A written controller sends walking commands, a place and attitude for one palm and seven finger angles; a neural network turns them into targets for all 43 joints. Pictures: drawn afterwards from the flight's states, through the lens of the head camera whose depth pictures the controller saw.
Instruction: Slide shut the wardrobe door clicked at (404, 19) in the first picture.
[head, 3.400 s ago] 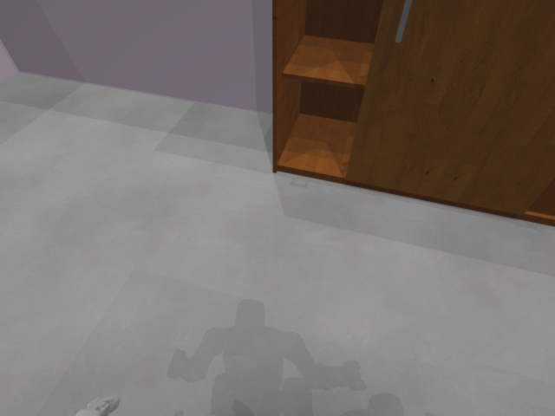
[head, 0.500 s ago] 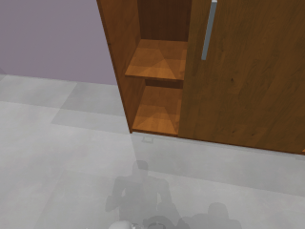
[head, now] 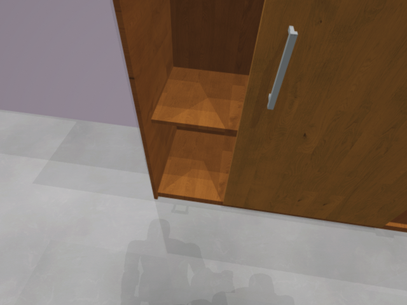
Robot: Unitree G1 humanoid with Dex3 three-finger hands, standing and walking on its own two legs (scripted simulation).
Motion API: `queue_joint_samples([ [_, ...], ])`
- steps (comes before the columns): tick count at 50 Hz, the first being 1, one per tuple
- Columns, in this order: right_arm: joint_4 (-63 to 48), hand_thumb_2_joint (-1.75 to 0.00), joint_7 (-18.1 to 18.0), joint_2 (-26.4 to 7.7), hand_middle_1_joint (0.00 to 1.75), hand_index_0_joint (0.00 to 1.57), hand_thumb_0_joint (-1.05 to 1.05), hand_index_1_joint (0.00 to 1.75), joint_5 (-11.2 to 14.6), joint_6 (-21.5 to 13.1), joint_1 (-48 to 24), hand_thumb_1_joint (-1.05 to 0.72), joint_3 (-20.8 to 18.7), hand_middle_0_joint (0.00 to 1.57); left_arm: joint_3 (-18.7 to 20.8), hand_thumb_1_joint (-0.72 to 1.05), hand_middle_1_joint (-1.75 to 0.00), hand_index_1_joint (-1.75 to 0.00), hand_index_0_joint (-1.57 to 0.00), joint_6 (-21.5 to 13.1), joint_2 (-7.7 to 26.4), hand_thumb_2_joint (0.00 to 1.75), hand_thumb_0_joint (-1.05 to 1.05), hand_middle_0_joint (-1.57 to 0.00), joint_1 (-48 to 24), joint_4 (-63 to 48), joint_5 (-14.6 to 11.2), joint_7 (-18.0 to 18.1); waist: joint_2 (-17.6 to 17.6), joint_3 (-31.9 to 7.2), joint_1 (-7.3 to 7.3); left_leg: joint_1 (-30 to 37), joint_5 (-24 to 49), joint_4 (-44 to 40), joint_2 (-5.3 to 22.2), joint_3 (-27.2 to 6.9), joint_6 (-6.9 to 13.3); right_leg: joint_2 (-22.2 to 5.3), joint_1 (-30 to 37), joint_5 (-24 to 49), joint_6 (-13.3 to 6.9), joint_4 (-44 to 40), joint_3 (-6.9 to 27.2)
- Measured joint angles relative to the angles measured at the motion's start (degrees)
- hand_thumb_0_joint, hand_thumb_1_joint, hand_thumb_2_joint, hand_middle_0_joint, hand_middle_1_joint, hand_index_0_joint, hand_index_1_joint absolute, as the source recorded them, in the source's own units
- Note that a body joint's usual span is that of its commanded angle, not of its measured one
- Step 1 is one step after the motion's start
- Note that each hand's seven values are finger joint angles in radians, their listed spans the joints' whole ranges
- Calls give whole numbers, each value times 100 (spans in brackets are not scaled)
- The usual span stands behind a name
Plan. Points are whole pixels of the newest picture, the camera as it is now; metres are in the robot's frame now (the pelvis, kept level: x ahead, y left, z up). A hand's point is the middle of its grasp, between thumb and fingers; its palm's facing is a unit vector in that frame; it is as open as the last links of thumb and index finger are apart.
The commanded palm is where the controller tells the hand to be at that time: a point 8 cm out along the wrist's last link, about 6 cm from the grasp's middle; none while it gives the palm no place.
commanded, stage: take the last steps up to it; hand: right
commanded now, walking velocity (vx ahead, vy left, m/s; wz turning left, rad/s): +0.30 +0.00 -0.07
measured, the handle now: (280, 71) +0.70 -0.15 +0.12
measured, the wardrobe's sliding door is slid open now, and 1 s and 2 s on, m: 0.37 0.37 0.37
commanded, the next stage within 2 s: come to a stop and stand still in 0.64 s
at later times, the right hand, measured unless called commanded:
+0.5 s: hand out of the picture +0.16 -0.20 -0.17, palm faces +0.01 +0.98 -0.18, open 7.3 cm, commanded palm none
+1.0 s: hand (274, 267) +0.26 -0.16 -0.19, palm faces +0.08 +0.98 -0.17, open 7.3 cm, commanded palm none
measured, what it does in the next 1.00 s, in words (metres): walks ahead: right foot, then left foot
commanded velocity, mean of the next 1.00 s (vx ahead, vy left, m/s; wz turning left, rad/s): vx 0.09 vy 0.00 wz -0.01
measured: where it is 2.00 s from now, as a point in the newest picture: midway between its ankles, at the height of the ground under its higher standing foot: outside the picture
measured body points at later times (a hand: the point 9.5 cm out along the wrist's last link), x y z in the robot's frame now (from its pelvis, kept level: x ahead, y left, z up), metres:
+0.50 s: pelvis +0.12 -0.02 +0.00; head +0.15 -0.02 +0.45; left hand +0.03 +0.18 -0.15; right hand +0.16 -0.25 -0.16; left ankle +0.21 +0.11 -0.70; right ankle +0.01 -0.12 -0.74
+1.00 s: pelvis +0.25 +0.00 -0.01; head +0.27 -0.01 +0.44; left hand +0.33 +0.24 -0.15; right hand +0.26 -0.22 -0.17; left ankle +0.25 +0.10 -0.74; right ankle +0.30 -0.11 -0.74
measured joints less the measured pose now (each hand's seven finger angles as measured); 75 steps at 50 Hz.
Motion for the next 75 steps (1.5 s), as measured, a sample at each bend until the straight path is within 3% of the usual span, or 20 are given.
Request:
queue_joint_samples([
  [6,166,-90,94,-179,30,21,-1,30,-10,77,449,-93,-57,21,30,93,-30,-30,-19,-123,186,90,1,-20,-19,-159,64,-44,170,-255,-153,77,-194,105,43,75,-144,-21,530,388,-70,-1764,-283],
  [10,370,-90,172,-287,30,20,0,30,-5,306,779,-92,-122,20,24,92,-30,-30,-19,-294,170,90,1,-20,148,-244,111,6,373,-326,-99,-462,-1130,1573,36,-365,-136,118,784,612,-284,-2071,-397],
  [14,455,-90,287,-289,30,20,0,30,-47,297,813,-91,-127,20,-49,91,-30,-30,-19,-408,91,90,0,-20,443,-184,83,82,381,-228,-60,-1181,-653,2911,45,-659,-170,240,1297,891,-312,-2874,-407],
  [18,394,-90,311,-256,30,20,1,30,-24,237,701,-91,-96,20,-108,91,-30,-30,-19,-451,-32,90,0,-20,658,-12,43,100,360,-58,-103,-1578,-216,2956,156,-775,-282,326,1756,1049,-314,-3493,-419],
  [22,365,-90,289,-211,30,20,1,30,-12,260,519,-91,-77,20,-116,90,-30,-30,-20,-448,-137,90,0,-20,788,119,40,96,332,72,-58,-1649,-70,2286,214,-731,-312,354,2091,938,-239,-3703,-462],
  [29,213,-90,296,-184,30,20,1,30,1,97,184,-92,-67,20,-80,90,-30,-30,-20,-379,-127,90,0,-20,908,275,53,73,116,208,93,-958,109,589,-32,-442,-88,161,2309,46,39,-2928,-523],
  [31,154,-90,262,-139,30,20,1,30,-13,-82,96,-92,-78,20,-65,90,-30,-30,-20,-306,-87,90,0,-20,823,332,-7,43,-16,269,39,-932,214,822,-126,-336,81,-4,1818,-336,-54,-1521,-347],
  [33,105,-90,220,-83,30,20,0,30,23,-174,74,-91,-56,20,-45,90,-30,-30,-20,-226,-31,90,0,-20,635,313,-42,31,-71,300,4,-780,-112,923,-171,-242,201,54,1078,-365,-191,197,-2],
  [36,121,-90,110,-24,30,20,0,30,51,-180,182,-92,-57,20,8,90,-30,-30,-19,-189,65,90,0,-20,278,174,-19,20,-44,193,-72,-403,-111,483,-255,-196,198,44,159,159,-246,1372,90],
  [41,274,-90,18,-34,30,20,0,30,2,-132,423,-94,12,21,23,92,-30,-30,-19,-196,222,90,0,-20,-343,-202,16,94,-16,17,-78,69,78,-251,-367,-175,223,-80,-514,627,-76,375,57],
  [47,352,-90,15,56,30,20,0,30,-6,85,549,-93,93,21,-12,93,-30,-30,-19,-96,345,90,0,-20,-782,-383,-56,105,4,68,-259,237,-166,-95,-404,-243,111,30,-131,1032,75,-1524,58],
  [49,343,-90,12,49,30,20,0,30,16,164,576,-92,82,21,-21,92,-30,-30,-19,-73,312,90,0,-20,-831,-419,-46,95,42,109,-287,212,-372,194,-386,-235,47,68,144,1516,-6,-2028,21],
  [51,324,-90,-11,-34,30,20,0,30,45,261,529,-92,58,21,-52,92,-30,-30,-19,-61,185,90,0,-20,-879,-443,-26,98,273,199,-348,149,-484,457,-236,-328,-44,196,237,1395,-180,-2058,-77],
  [53,266,-90,-35,-102,30,20,0,30,68,330,482,-91,39,21,-105,92,-30,-30,-19,-57,81,90,0,-20,-929,-497,-9,115,408,276,-407,-78,-1133,1059,-209,-569,-149,253,295,1363,-267,-2170,-181],
  [56,194,-90,-25,-159,30,20,0,30,62,422,374,-91,-6,21,-99,92,-30,-30,-19,-34,39,90,-1,-20,-1050,-598,1,190,380,373,-377,-506,-1653,2245,-305,-931,-219,248,277,1548,-305,-2401,-221],
  [59,101,-90,-2,-222,30,20,0,30,49,459,314,-91,-55,20,-78,92,-30,-30,-20,22,75,90,-1,-20,-1176,-662,27,178,292,429,-342,-692,-1657,2734,-325,-1113,-288,202,185,1721,-295,-2545,-253],
  [63,20,-90,2,-307,30,20,0,30,50,441,324,-91,-35,20,-16,91,-30,-30,-20,27,174,90,-1,-20,-1176,-687,14,127,133,353,-275,-392,-1476,1872,-252,-1141,-277,108,-26,1843,-214,-2508,-248],
  [65,-178,-90,-18,-420,30,20,0,30,10,345,528,-91,8,20,11,91,-30,-30,-20,14,213,90,0,-20,-1001,-823,-18,36,238,102,-282,-193,-614,945,-118,-1354,-172,124,-397,1689,-144,-2057,-342],
  [70,-286,-90,-36,-227,30,20,0,30,-75,217,654,-91,127,20,128,91,-30,-30,-20,93,522,90,0,-20,-606,-1009,5,-29,-236,79,-66,-31,-1221,1370,-274,-1148,-303,210,-612,664,-199,-980,177],
  [75,-375,-90,-50,-216,30,20,0,30,-21,340,711,-90,148,20,5,91,-30,-30,-19,58,407,90,0,-20,-52,-969,49,-52,6,-166,40,77,-1365,1575,-250,-1140,-252,279,-360,1420,-171,-1213,207],
])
